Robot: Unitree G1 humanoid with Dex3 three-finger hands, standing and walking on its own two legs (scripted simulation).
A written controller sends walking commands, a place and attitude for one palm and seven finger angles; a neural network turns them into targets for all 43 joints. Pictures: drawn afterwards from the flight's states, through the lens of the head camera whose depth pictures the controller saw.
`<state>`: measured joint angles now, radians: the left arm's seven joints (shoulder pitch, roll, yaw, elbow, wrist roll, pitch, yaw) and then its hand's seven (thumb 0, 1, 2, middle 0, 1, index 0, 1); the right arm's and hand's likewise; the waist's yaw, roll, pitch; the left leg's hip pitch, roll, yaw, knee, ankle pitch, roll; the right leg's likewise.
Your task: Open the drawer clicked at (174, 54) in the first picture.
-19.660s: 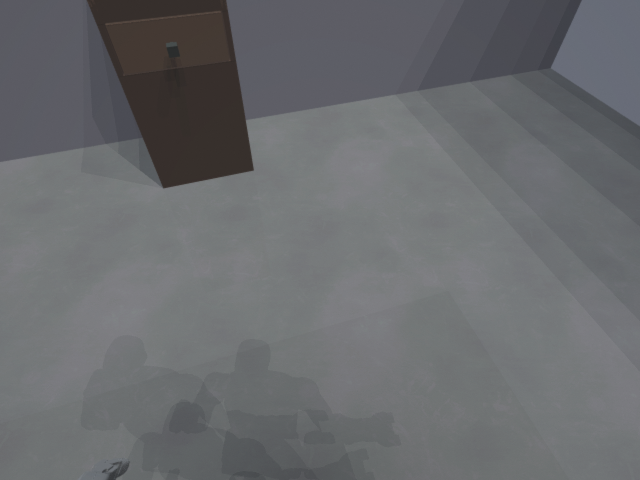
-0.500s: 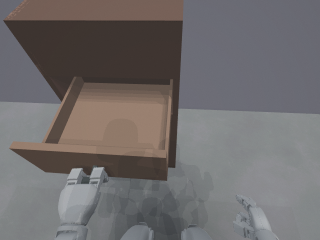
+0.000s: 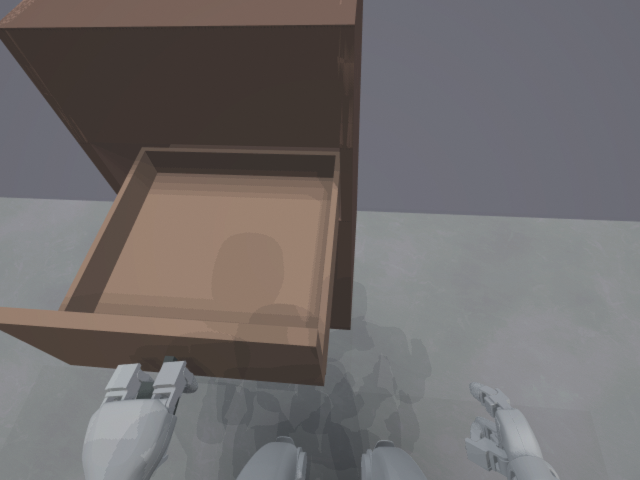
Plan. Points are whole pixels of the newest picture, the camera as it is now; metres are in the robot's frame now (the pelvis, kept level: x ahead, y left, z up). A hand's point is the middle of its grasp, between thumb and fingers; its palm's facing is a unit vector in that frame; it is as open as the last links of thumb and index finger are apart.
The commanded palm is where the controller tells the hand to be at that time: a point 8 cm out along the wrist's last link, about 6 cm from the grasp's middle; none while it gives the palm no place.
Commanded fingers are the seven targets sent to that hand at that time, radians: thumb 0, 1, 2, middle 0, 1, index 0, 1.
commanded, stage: pull the drawer open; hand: left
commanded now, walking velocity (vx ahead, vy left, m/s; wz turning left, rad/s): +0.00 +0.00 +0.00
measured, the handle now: (162, 386) +0.23 +0.22 -0.03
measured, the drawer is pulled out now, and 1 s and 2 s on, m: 0.30 0.30 0.30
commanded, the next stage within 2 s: open the thumb to release the handle in 0.22 s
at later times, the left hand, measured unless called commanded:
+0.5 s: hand (156, 438) +0.17 +0.22 -0.04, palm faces -0.09 -0.09 -0.99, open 7.2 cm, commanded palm +0.15 +0.22 +0.01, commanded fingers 0.00 0.20 0.60 -0.35 -1.27 -0.35 -1.27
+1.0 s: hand (154, 439) +0.17 +0.22 -0.04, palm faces -0.08 -0.10 -0.99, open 13.7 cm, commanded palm +0.15 +0.23 +0.01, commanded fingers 0.00 -0.50 0.30 -0.30 -1.20 -0.30 -1.20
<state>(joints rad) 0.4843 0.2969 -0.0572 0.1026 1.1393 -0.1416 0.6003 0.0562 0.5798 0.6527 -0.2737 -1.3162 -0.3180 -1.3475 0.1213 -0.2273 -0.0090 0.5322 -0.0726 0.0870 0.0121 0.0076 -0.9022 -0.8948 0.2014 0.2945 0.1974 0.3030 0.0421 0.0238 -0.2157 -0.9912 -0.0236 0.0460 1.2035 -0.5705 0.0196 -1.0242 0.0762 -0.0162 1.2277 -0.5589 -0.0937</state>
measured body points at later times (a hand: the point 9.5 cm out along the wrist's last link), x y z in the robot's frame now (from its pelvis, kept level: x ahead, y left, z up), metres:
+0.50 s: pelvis +0.00 +0.00 -0.01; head +0.10 -0.04 +0.43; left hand +0.17 +0.22 +0.02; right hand +0.21 -0.22 -0.13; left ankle +0.00 +0.11 -0.63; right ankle +0.01 -0.06 -0.63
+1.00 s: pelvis -0.01 +0.00 +0.00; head +0.08 -0.04 +0.44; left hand +0.17 +0.22 +0.02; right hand +0.20 -0.23 -0.12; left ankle +0.00 +0.11 -0.63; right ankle +0.01 -0.06 -0.63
